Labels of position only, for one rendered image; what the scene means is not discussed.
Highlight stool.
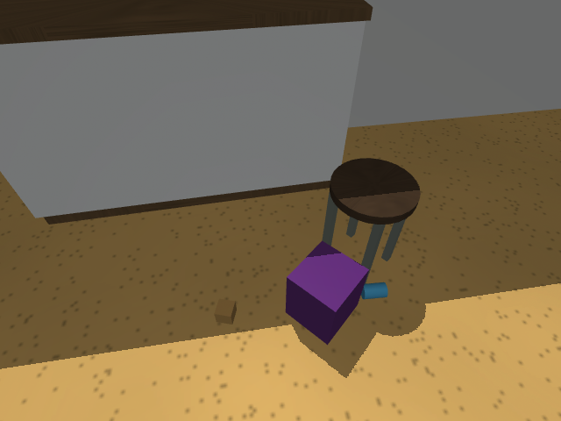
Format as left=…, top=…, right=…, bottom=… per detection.
left=323, top=158, right=421, bottom=284

